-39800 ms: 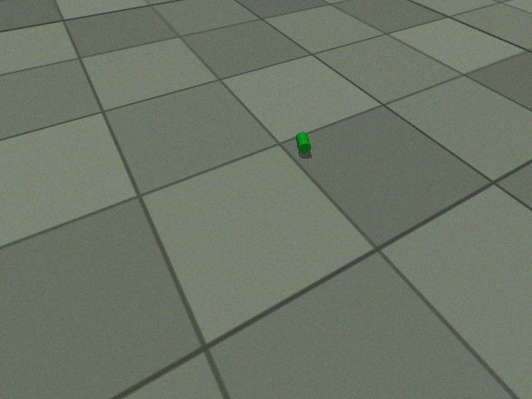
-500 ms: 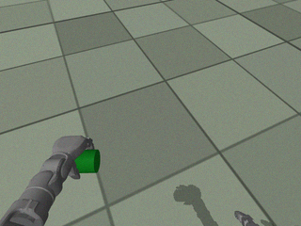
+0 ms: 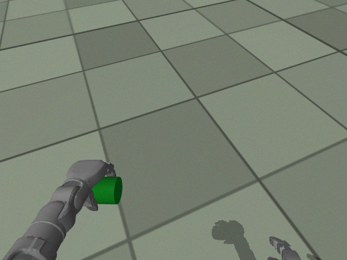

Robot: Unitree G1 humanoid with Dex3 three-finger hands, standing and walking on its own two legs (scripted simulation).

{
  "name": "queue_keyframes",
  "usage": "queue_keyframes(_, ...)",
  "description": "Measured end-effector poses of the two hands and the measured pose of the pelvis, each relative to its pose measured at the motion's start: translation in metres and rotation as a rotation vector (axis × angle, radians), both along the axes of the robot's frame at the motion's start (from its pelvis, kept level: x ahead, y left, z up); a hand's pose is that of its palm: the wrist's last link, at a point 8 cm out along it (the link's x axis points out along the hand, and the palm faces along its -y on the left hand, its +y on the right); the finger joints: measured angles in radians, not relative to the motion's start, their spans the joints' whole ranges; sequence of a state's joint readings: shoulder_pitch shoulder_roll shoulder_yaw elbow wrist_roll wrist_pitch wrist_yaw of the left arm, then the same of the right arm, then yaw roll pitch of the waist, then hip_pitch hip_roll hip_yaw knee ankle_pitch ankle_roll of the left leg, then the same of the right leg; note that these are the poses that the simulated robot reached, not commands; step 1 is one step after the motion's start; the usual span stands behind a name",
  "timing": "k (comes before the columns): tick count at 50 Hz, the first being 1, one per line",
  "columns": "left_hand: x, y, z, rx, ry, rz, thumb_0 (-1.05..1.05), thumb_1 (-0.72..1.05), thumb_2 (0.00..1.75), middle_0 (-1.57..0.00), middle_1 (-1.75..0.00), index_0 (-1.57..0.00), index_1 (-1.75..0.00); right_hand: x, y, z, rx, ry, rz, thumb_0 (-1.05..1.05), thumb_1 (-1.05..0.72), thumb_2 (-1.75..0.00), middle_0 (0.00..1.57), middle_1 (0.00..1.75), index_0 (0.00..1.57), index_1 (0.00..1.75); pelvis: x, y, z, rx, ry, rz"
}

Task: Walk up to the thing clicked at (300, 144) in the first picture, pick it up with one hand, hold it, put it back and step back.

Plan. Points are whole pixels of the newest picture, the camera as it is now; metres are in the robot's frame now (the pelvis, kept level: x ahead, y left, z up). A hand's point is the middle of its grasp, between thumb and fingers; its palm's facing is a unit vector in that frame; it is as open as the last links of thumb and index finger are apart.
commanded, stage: hold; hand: left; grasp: from above
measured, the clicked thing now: (99, 190) +0.30 +0.21 -0.07
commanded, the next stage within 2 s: crouch in 1.16 s
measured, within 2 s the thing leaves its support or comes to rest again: neither
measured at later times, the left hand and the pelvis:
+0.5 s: hand (96, 190) +0.28 +0.20 -0.03, palm faces -0.45 -0.04 -0.89, open 9.7 cm; pelvis -0.01 -0.01 +0.01, yaw +0 degrees
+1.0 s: hand (93, 190) +0.28 +0.21 -0.03, palm faces -0.48 -0.03 -0.88, open 9.7 cm; pelvis +0.00 +0.00 +0.01, yaw +0 degrees
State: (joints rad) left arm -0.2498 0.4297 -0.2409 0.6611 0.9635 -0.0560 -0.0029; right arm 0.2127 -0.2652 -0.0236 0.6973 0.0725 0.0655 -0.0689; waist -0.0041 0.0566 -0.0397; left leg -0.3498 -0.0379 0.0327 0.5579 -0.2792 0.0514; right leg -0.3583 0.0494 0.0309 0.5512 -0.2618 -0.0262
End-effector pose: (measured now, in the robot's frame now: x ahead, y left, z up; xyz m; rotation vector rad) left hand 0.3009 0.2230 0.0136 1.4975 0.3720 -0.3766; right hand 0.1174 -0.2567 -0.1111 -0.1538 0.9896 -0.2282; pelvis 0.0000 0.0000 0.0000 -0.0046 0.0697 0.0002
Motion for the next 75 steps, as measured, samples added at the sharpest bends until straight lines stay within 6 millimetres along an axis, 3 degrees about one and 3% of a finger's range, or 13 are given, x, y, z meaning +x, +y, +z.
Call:
queue_keyframes(29, -0.010, -0.018, 0.020, -0.011, -0.019, -0.015, -0.02, 0.11, 0.29, -0.73, -0.42, -0.76, -0.41, 0.014, -0.007, 0.010, 0.007, -0.045, 0.015, 0.01, -0.90, -0.90, 0.20, 0.30, 0.20, 0.30, -0.006, -0.011, 0.007, 0.008, -0.051, 0.003)
queue_keyframes(38, -0.007, -0.017, 0.025, -0.011, -0.020, -0.019, -0.02, 0.10, 0.29, -0.74, -0.41, -0.76, -0.41, 0.019, -0.001, 0.013, 0.013, -0.056, 0.017, 0.01, -0.90, -0.90, 0.20, 0.30, 0.20, 0.30, -0.006, -0.009, 0.008, 0.007, -0.058, 0.002)
queue_keyframes(49, -0.009, -0.008, 0.015, -0.008, 0.020, -0.025, -0.02, 0.10, 0.30, -0.73, -0.42, -0.76, -0.41, 0.016, 0.004, 0.012, 0.007, -0.034, 0.023, 0.01, -0.91, -0.90, 0.20, 0.30, 0.20, 0.30, -0.005, -0.005, 0.009, 0.006, -0.053, 0.003)
queue_keyframes(60, 0.001, -0.001, 0.026, 0.003, -0.028, -0.005, -0.02, 0.11, 0.30, -0.72, -0.42, -0.75, -0.42, 0.011, 0.006, 0.011, 0.010, -0.022, 0.004, 0.01, -0.90, -0.90, 0.20, 0.30, 0.20, 0.30, -0.002, 0.001, 0.009, 0.003, -0.054, 0.003)
queue_keyframes(69, -0.005, -0.005, 0.012, -0.014, 0.022, -0.032, -0.02, 0.10, 0.33, -0.71, -0.44, -0.74, -0.43, 0.010, 0.007, 0.013, 0.002, -0.023, 0.011, 0.01, -0.90, -0.90, 0.20, 0.30, 0.20, 0.30, -0.004, 0.002, 0.008, 0.003, -0.050, 0.003)
queue_keyframes(75, -0.005, -0.003, -0.013, -0.002, 0.014, -0.029, -0.02, 0.08, 0.37, -0.71, -0.45, -0.74, -0.44, 0.006, 0.005, 0.008, -0.012, 0.003, 0.035, 0.01, -0.90, -0.90, 0.20, 0.30, 0.20, 0.30, -0.011, 0.000, 0.002, 0.003, -0.009, 0.015)
